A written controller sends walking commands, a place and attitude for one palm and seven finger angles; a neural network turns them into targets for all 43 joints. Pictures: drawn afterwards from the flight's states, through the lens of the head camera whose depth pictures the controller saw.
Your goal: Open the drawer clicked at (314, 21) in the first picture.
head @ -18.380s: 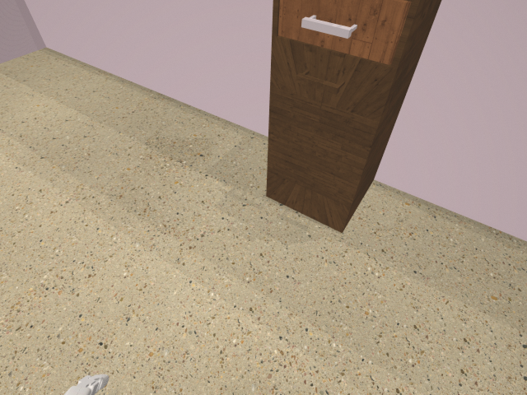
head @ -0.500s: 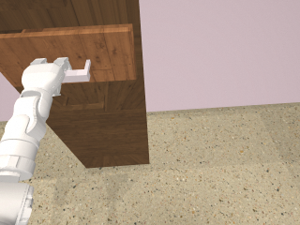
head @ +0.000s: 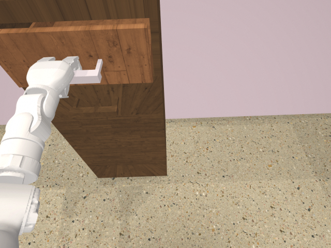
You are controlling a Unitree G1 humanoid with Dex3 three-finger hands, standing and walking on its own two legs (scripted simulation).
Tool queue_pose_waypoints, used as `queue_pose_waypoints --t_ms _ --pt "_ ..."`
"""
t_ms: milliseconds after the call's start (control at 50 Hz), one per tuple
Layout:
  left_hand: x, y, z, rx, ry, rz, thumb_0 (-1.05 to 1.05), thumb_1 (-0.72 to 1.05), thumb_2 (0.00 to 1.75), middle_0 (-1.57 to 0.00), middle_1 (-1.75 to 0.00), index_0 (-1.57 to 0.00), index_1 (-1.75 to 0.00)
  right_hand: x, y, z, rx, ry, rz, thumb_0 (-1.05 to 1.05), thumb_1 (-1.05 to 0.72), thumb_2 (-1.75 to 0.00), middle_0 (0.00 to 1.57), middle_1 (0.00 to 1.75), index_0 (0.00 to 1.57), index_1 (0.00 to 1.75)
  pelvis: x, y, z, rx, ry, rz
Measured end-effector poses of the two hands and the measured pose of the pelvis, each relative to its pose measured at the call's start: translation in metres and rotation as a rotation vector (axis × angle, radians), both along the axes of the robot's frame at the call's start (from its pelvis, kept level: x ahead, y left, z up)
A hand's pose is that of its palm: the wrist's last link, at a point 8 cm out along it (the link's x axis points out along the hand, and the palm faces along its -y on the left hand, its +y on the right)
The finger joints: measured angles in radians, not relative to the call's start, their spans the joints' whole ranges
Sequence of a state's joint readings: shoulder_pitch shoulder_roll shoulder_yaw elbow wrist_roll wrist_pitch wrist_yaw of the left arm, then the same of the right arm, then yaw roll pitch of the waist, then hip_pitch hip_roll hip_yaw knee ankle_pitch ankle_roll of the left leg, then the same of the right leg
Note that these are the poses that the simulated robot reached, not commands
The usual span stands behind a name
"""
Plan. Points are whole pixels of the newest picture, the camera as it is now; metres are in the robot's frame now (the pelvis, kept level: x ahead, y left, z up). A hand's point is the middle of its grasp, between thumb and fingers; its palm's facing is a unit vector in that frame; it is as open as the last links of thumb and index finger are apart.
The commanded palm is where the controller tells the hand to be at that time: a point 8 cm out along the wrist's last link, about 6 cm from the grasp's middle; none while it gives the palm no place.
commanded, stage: pull the drawer open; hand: left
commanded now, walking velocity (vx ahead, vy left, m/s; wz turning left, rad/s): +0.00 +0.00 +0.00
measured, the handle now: (71, 70) +0.50 +0.24 +0.15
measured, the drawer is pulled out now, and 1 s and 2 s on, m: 0.03 0.14 0.28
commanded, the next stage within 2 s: none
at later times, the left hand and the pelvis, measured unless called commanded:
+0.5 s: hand (54, 119) +0.37 +0.25 +0.12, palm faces +0.04 -0.06 -1.00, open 5.5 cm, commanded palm +0.32 +0.26 +0.18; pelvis +0.02 +0.01 +0.01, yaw +0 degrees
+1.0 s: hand (49, 128) +0.35 +0.26 +0.12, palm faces -0.03 -0.02 -1.00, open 5.4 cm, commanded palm +0.32 +0.26 +0.18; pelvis +0.00 -0.02 +0.01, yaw +3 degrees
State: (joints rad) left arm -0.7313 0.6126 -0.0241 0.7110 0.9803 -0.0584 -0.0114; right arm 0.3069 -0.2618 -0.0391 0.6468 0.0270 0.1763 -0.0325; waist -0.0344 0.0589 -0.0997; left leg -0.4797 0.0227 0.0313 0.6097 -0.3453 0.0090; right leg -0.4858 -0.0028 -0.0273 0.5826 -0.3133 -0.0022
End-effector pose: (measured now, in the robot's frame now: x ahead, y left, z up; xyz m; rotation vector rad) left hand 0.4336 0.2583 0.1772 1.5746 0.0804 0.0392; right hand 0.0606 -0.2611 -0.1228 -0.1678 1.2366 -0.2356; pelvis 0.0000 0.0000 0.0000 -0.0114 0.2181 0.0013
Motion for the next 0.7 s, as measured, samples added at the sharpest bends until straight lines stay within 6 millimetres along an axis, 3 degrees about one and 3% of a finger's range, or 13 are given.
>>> queue_pose_waypoints --t_ms 80,160,240,500,600,700 --pt "-0.01 0.0 -0.001 -0.011 -0.026 -0.007 0.04 0.76 0.82 -0.32 -1.35 -0.36 -1.35 -0.012 -0.003 0.001 0.004 0.025 -0.034 0.01 -0.9 -0.9 0.2 0.3 0.2 0.3 0.004 0.001 0.002 0.001 -0.011 -0.015" --pt "-0.022 -0.001 -0.002 -0.019 -0.048 -0.01 0.04 0.77 0.82 -0.3 -1.35 -0.36 -1.35 -0.004 -0.004 0.003 0.007 -0.001 -0.04 0.01 -0.9 -0.9 0.2 0.3 0.2 0.3 0.009 0.003 0.003 0.001 -0.026 -0.02" --pt "-0.037 -0.002 -0.003 -0.03 -0.067 -0.01 0.05 0.77 0.81 -0.29 -1.35 -0.36 -1.35 0.024 0.0 0.007 0.014 -0.076 -0.015 0.01 -0.9 -0.9 0.2 0.3 0.2 0.3 0.013 0.006 0.005 0.0 -0.04 -0.021" --pt "-0.084 -0.003 -0.002 -0.06 -0.071 0.003 0.05 0.77 0.8 -0.27 -1.35 -0.4 -1.35 0.144 0.031 0.038 0.063 -0.377 0.155 0.01 -0.9 -0.9 0.2 0.3 0.2 0.3 0.021 0.006 0.008 0.007 -0.077 -0.009" --pt "-0.104 -0.005 -0.002 -0.062 -0.068 0.011 0.05 0.76 0.8 -0.27 -1.35 -0.4 -1.35 0.166 0.042 0.044 0.085 -0.414 0.209 0.01 -0.9 -0.9 0.2 0.3 0.2 0.3 0.025 0.004 0.009 0.009 -0.089 -0.003" --pt "-0.114 -0.005 -0.003 -0.042 -0.072 0.02 0.04 0.75 0.81 -0.29 -1.35 -0.41 -1.35 0.172 0.048 0.036 0.083 -0.382 0.266 0.01 -0.9 -0.9 0.2 0.3 0.2 0.3 0.023 -0.001 0.007 0.008 -0.097 0.03"
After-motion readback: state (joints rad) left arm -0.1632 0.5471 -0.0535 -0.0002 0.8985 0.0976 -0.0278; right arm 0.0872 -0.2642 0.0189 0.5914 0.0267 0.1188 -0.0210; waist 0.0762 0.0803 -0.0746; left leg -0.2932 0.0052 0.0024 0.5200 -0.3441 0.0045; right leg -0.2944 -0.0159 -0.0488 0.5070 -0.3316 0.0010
